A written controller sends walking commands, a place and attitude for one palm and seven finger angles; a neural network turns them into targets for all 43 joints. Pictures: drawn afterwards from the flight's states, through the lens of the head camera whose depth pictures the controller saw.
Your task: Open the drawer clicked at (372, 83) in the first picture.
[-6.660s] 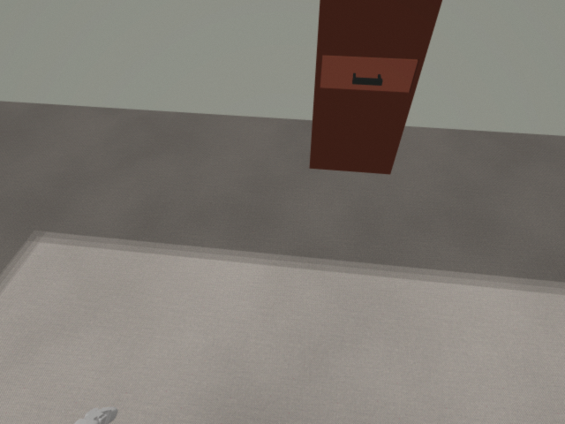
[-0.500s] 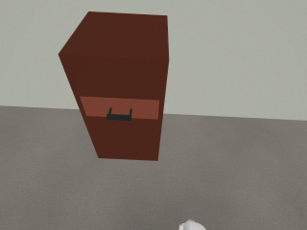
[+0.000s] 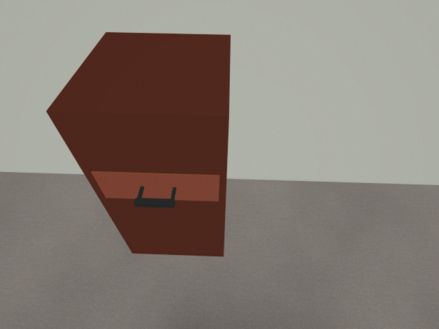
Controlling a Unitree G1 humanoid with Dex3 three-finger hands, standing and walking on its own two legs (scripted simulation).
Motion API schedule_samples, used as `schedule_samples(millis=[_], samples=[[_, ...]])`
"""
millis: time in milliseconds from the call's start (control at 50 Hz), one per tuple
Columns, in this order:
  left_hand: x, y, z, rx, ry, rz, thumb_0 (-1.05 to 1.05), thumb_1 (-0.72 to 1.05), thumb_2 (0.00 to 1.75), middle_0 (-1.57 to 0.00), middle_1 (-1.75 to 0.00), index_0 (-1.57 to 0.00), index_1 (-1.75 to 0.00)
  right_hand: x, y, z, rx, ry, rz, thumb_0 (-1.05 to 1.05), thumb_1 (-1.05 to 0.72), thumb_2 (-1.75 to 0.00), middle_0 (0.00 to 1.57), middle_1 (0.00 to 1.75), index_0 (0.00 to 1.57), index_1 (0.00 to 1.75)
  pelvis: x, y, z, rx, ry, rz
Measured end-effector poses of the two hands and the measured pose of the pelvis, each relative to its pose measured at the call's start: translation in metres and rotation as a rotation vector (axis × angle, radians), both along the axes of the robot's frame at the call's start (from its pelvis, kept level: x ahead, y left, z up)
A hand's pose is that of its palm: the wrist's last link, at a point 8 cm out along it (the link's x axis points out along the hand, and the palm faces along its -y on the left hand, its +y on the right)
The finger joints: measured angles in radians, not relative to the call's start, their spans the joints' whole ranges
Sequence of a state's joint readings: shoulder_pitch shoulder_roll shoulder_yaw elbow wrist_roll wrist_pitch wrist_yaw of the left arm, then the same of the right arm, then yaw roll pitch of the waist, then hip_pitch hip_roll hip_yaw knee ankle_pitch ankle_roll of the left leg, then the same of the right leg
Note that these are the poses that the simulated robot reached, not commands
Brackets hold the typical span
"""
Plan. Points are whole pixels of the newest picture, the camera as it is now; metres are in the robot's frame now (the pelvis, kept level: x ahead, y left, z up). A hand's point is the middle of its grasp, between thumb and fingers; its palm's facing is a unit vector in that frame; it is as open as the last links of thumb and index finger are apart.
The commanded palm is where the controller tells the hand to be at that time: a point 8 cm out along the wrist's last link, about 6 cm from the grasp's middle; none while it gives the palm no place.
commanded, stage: come to a stop and stand still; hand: left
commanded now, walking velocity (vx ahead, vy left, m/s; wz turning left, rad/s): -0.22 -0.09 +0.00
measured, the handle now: (156, 196) +0.52 +0.24 -0.22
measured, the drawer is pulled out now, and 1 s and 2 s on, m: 0.00 0.00 0.00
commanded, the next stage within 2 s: look again from close up in 0.88 s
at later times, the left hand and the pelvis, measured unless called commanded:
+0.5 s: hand out of the picture +0.02 +0.15 -0.16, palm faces +0.03 -0.96 -0.27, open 7.4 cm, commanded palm none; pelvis -0.01 -0.04 +0.00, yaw -1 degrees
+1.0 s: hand out of the picture -0.03 +0.11 -0.17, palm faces +0.04 -0.98 -0.19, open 7.4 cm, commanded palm none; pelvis -0.02 -0.06 +0.01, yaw -1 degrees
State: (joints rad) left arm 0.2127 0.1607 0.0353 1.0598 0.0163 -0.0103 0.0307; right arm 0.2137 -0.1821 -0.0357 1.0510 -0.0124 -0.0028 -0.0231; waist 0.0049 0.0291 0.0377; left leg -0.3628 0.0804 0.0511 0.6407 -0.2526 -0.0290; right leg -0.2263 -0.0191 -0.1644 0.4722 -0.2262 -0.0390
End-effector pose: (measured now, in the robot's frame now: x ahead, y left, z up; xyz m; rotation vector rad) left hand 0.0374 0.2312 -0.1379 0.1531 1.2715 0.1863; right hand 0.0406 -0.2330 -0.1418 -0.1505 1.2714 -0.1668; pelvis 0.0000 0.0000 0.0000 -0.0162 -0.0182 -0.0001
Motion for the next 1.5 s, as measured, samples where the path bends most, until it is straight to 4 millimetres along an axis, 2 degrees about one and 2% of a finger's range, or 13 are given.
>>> schedule_samples(millis=[80, 160, 240, 300, 380, 480, 580, 780, 1000, 1100, 1200, 1360, 1500], samples=[[-0.006, 0.009, -0.013, -0.02, 0.056, 0.028, -0.01, 0.92, 0.9, -0.2, -0.3, -0.2, -0.3, 0.03, 0.01, 0.003, -0.017, -0.034, 0.027, 0.0, -0.93, -0.9, 0.2, 0.3, 0.2, 0.3, 0.012, 0.009, -0.005, 0.005, -0.01, -0.003], [-0.013, 0.011, -0.011, -0.018, 0.103, 0.036, 0.0, 0.91, 0.9, -0.2, -0.3, -0.2, -0.3, 0.047, 0.018, 0.006, -0.01, -0.043, 0.046, 0.0, -0.93, -0.9, 0.2, 0.3, 0.2, 0.3, 0.014, 0.008, -0.002, 0.023, 0.006, -0.008], [-0.02, 0.009, -0.004, 0.005, 0.134, 0.024, 0.0, 0.91, 0.9, -0.2, -0.3, -0.2, -0.3, 0.053, 0.013, 0.003, 0.008, -0.055, 0.042, 0.0, -0.92, -0.89, 0.2, 0.3, 0.2, 0.3, 0.009, 0.001, 0.0, 0.027, 0.021, -0.02], [-0.023, 0.003, 0.001, 0.032, 0.134, 0.013, 0.0, 0.91, 0.9, -0.2, -0.3, -0.2, -0.3, 0.05, 0.001, -0.002, 0.025, -0.063, 0.028, 0.0, -0.92, -0.89, 0.2, 0.3, 0.2, 0.3, 0.003, -0.009, -0.002, 0.035, 0.025, -0.027], [-0.026, -0.01, 0.003, 0.074, 0.103, -0.003, 0.0, 0.91, 0.9, -0.2, -0.3, -0.2, -0.3, 0.036, -0.022, -0.017, 0.052, -0.055, 0.0, 0.0, -0.91, -0.89, 0.2, 0.3, 0.2, 0.3, -0.004, -0.028, -0.009, 0.047, 0.014, -0.021], [-0.027, -0.034, 0.012, 0.061, 0.081, -0.007, 0.0, 0.9, 0.9, -0.2, -0.3, -0.2, -0.3, 0.008, -0.042, -0.014, 0.05, 0.016, -0.019, 0.0, -0.91, -0.9, 0.2, 0.3, 0.2, 0.3, -0.006, -0.042, -0.001, 0.048, 0.012, -0.01], [-0.022, -0.053, 0.004, 0.028, 0.064, -0.008, 0.0, 0.92, 0.9, -0.21, -0.3, -0.2, -0.3, -0.024, -0.051, -0.014, 0.031, 0.073, -0.028, 0.0, -0.91, -0.9, 0.2, 0.3, 0.2, 0.3, -0.007, -0.051, -0.002, 0.027, 0.016, 0.0], [-0.036, -0.064, 0.003, 0.003, 0.077, 0.0, 0.0, 0.93, 0.9, -0.21, -0.3, -0.2, -0.3, -0.079, -0.042, -0.008, 0.053, 0.191, -0.028, 0.0, -0.91, -0.9, 0.2, 0.3, 0.2, 0.3, -0.017, -0.062, 0.004, 0.026, -0.008, -0.005], [-0.068, -0.074, 0.001, -0.031, 0.155, 0.015, 0.0, 0.91, 0.9, -0.2, -0.3, -0.2, -0.3, -0.103, -0.027, -0.005, 0.074, 0.241, -0.042, 0.0, -0.91, -0.9, 0.2, 0.3, 0.2, 0.3, -0.017, -0.056, 0.006, 0.017, 0.008, -0.01], [-0.075, -0.067, -0.002, -0.038, 0.154, -0.014, 0.0, 0.9, 0.9, -0.21, -0.3, -0.2, -0.3, -0.089, -0.018, -0.01, 0.065, 0.16, -0.056, 0.0, -0.91, -0.9, 0.2, 0.3, 0.2, 0.3, -0.02, -0.039, 0.0, -0.005, 0.019, -0.014], [-0.067, -0.047, -0.007, -0.035, 0.132, -0.01, 0.0, 0.91, 0.9, -0.21, -0.3, -0.2, -0.3, -0.076, 0.001, -0.011, 0.063, 0.104, -0.025, 0.0, -0.92, -0.9, 0.2, 0.3, 0.2, 0.3, -0.018, -0.024, -0.002, 0.005, 0.009, -0.013], [-0.052, -0.02, -0.004, -0.017, 0.09, -0.021, 0.0, 0.91, 0.9, -0.2, -0.3, -0.2, -0.3, -0.074, 0.018, -0.008, 0.061, 0.106, -0.012, 0.02, -0.93, -0.9, 0.2, 0.3, 0.2, 0.3, -0.015, -0.008, 0.0, 0.017, 0.007, -0.023], [-0.049, -0.012, -0.005, -0.023, 0.105, -0.031, 0.0, 0.91, 0.9, -0.2, -0.3, -0.2, -0.3, -0.075, 0.026, -0.006, 0.058, 0.119, -0.015, 0.01, -0.92, -0.9, 0.2, 0.3, 0.2, 0.3, -0.011, 0.0, 0.001, 0.02, 0.008, -0.028]])
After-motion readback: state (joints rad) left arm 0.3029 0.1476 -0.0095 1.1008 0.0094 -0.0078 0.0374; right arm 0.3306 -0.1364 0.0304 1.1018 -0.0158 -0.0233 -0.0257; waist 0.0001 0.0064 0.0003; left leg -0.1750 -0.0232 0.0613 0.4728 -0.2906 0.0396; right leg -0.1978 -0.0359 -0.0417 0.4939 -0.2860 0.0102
